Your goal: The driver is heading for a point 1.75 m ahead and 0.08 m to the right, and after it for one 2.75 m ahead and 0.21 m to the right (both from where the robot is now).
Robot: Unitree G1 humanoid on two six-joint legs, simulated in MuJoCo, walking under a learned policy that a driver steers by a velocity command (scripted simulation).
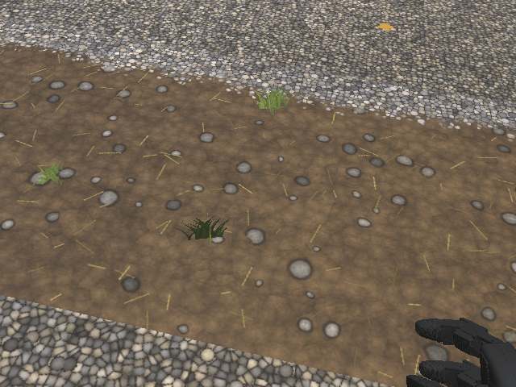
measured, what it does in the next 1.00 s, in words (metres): steps on the spot: right foot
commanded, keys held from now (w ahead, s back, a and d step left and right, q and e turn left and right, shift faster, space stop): q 0.06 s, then no key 0.94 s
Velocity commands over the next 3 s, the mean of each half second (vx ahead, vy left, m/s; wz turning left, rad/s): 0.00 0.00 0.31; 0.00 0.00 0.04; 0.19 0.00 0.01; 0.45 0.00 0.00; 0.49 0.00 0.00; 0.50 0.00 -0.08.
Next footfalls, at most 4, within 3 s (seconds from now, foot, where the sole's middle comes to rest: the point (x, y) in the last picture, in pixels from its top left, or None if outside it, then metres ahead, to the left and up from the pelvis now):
0.44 right None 0.11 -0.08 -0.75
1.42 left None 0.16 0.13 -0.75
1.90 right None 0.52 0.03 -0.75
2.44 left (194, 293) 0.80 0.24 -0.75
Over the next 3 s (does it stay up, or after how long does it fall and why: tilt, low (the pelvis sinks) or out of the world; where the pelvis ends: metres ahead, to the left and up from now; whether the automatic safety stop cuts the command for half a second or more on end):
stays up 0.95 0.17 0.01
